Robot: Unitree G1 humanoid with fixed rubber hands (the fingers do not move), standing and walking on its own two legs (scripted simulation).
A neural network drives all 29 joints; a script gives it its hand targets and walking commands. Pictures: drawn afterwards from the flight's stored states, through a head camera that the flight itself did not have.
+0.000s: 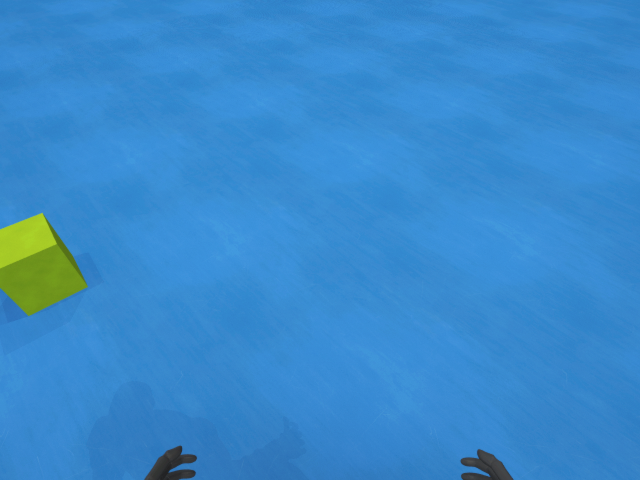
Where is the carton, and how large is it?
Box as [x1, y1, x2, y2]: [0, 213, 87, 315]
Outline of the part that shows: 42,213 0,229 0,287 28,315 87,286 72,255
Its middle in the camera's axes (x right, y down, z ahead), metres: -1.05 +0.10 +1.42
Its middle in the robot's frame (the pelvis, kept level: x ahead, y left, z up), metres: +0.94 +1.07 -0.63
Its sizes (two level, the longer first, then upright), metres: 0.210 0.200 0.250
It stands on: the floor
